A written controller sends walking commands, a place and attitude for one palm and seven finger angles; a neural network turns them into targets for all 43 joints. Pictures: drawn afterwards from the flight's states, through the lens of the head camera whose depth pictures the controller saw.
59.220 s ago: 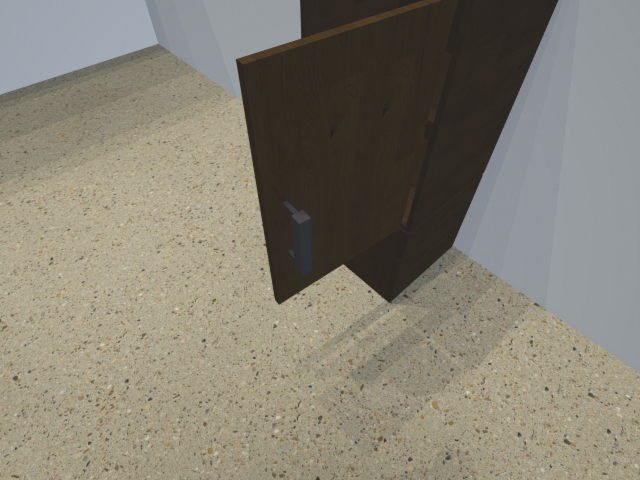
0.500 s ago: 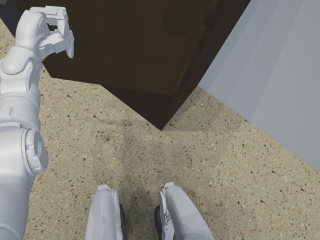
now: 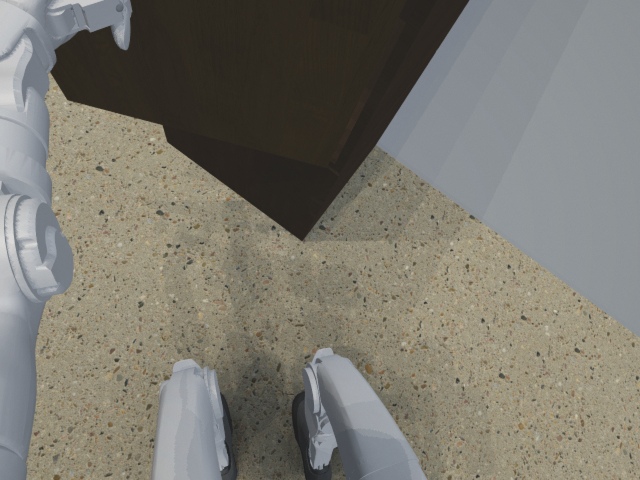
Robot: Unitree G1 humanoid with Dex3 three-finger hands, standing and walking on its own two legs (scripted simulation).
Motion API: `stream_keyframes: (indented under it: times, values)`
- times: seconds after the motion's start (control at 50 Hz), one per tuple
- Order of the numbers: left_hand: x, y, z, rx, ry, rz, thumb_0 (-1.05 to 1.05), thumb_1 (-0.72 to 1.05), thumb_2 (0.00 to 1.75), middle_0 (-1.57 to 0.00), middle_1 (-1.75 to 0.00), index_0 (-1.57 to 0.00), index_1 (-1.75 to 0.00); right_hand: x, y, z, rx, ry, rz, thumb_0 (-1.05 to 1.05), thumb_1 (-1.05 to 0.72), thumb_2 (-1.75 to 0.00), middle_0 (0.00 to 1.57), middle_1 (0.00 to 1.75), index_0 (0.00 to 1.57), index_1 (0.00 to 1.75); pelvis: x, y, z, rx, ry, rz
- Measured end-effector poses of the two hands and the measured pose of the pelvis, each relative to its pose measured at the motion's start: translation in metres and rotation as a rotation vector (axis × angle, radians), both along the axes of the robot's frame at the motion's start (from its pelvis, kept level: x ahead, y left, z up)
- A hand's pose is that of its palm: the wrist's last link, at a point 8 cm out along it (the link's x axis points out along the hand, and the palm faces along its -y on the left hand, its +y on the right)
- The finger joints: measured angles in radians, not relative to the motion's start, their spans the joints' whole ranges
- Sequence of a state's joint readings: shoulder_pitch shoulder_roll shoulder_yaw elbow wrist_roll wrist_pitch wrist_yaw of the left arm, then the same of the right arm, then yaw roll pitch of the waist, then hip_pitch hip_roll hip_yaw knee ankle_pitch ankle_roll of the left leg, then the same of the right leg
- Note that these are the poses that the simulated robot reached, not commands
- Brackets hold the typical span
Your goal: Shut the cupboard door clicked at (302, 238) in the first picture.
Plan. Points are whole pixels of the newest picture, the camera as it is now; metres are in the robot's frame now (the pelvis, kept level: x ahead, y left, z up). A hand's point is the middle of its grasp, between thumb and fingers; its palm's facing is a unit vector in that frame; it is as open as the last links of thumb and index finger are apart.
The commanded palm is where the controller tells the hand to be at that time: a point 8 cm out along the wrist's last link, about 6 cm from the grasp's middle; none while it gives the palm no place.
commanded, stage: pull the fist back off the door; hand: left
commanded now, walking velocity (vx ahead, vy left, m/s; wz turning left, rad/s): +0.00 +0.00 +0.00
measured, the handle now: out of the picture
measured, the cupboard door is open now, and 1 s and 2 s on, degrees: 25 21 21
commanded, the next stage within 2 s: draw the hand back to the body in 0.92 s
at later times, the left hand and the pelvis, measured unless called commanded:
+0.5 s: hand (151, 2) +0.59 +0.11 +0.10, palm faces +0.13 -0.99 -0.03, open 3.1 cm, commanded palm +0.54 +0.14 +0.09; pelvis +0.02 -0.01 +0.04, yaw +1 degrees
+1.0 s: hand (156, 79) +0.52 +0.11 +0.09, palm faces +0.10 -0.99 -0.04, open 3.1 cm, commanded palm +0.49 +0.15 +0.09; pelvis +0.03 -0.02 +0.05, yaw +4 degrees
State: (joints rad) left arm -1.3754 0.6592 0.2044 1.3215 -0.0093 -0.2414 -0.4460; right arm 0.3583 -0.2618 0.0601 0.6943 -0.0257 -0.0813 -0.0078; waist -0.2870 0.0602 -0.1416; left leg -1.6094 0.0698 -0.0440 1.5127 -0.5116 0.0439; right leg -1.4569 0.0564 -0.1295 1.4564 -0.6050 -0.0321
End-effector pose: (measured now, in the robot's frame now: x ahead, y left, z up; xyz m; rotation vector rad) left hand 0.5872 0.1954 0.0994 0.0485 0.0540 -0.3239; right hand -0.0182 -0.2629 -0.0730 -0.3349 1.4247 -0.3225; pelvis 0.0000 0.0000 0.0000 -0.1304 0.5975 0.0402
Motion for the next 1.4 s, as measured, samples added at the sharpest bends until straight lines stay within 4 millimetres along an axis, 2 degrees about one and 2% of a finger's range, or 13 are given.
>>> stream_keyframes:
  times: [0.08,0.16,0.22,0.28,0.38,0.46,0.6,0.78,0.9,0.98,1.14,1.28,1.4]
  values:
    - [0.007,-0.004,0.000,-0.031,-0.004,0.023,0.04,0.97,0.99,-1.30,-1.50,-1.30,-1.50,-0.004,-0.001,-0.001,-0.011,0.008,0.004,0.00,-0.91,-0.89,0.20,0.30,0.20,0.30,-0.001,-0.001,-0.005,-0.004,0.012,-0.003]
    - [0.009,-0.003,-0.010,-0.158,0.002,0.304,0.04,0.89,0.95,-1.30,-1.50,-1.30,-1.50,-0.007,0.007,-0.002,0.039,0.029,0.035,0.00,-0.91,-0.89,0.20,0.30,0.20,0.30,-0.002,-0.001,-0.004,-0.003,0.019,-0.010]
    - [0.005,-0.006,-0.015,-0.069,-0.028,0.458,0.03,0.87,0.92,-1.30,-1.50,-1.30,-1.50,-0.012,0.017,-0.004,0.106,0.052,0.036,0.00,-0.91,-0.89,0.20,0.30,0.20,0.30,0.000,-0.003,-0.001,0.004,0.024,-0.009]
    - [-0.002,-0.018,-0.015,0.022,-0.060,0.459,0.02,0.88,0.91,-1.30,-1.50,-1.30,-1.50,-0.017,0.026,-0.004,0.169,0.076,0.004,0.00,-0.91,-0.89,0.20,0.30,0.20,0.30,0.003,-0.005,0.007,0.013,0.016,-0.005]
    - [-0.010,-0.040,-0.011,-0.021,-0.006,0.413,0.02,0.89,0.90,-1.30,-1.50,-1.30,-1.50,-0.017,0.031,0.004,0.219,0.090,-0.032,0.00,-0.91,-0.89,0.20,0.30,0.20,0.30,0.011,-0.008,0.024,0.029,-0.008,-0.005]
    - [-0.018,-0.040,-0.001,-0.038,-0.016,0.444,0.02,0.89,0.90,-1.30,-1.50,-1.30,-1.50,-0.010,0.026,0.012,0.228,0.059,-0.039,0.00,-0.91,-0.89,0.20,0.30,0.20,0.30,0.019,-0.012,0.035,0.045,-0.030,-0.016]
    - [-0.045,-0.026,0.000,0.001,-0.027,0.450,0.02,0.89,0.90,-1.30,-1.50,-1.30,-1.50,0.017,0.006,0.017,0.222,0.030,-0.010,0.00,-0.91,-0.89,0.20,0.30,0.20,0.30,0.029,-0.018,0.045,0.070,-0.070,-0.011]
    - [-0.084,-0.025,-0.013,-0.027,-0.068,0.421,0.02,0.90,0.90,-1.30,-1.50,-1.30,-1.50,0.077,-0.021,0.017,0.154,-0.045,0.077,0.00,-0.91,-0.89,0.20,0.30,0.20,0.30,0.032,-0.018,0.048,0.079,-0.089,0.017]
    - [-0.098,-0.035,-0.013,-0.026,-0.071,0.410,0.02,0.90,0.90,-1.30,-1.50,-1.30,-1.50,0.113,-0.020,0.016,0.148,-0.130,0.115,0.00,-0.91,-0.89,0.20,0.30,0.20,0.30,0.031,-0.017,0.050,0.085,-0.107,0.020]
    - [-0.099,-0.037,-0.010,-0.012,-0.068,0.416,0.02,0.90,0.90,-1.30,-1.50,-1.30,-1.50,0.124,-0.013,0.013,0.163,-0.169,0.128,0.00,-0.91,-0.89,0.20,0.30,0.20,0.30,0.029,-0.016,0.050,0.088,-0.116,0.020]
    - [-0.098,-0.027,0.004,-0.020,-0.110,0.433,0.02,0.90,0.90,-1.30,-1.50,-1.30,-1.50,0.107,0.001,0.007,0.205,-0.155,0.085,0.00,-0.91,-0.89,0.20,0.30,0.20,0.30,0.025,-0.015,0.049,0.091,-0.124,0.007]
    - [-0.148,-0.005,0.033,0.002,-0.076,0.437,0.02,0.90,0.90,-1.30,-1.49,-1.30,-1.50,0.094,0.015,0.031,0.263,-0.140,0.031,0.01,-0.91,-0.89,0.20,0.30,0.20,0.30,0.032,-0.013,0.083,0.110,-0.207,-0.006]
    - [-0.187,0.010,0.068,-0.009,-0.105,0.446,0.02,0.90,0.90,-1.30,-1.50,-1.30,-1.50,0.119,0.012,0.065,0.228,-0.234,0.078,0.01,-0.91,-0.89,0.20,0.30,0.20,0.30,0.039,-0.013,0.110,0.113,-0.286,0.016]
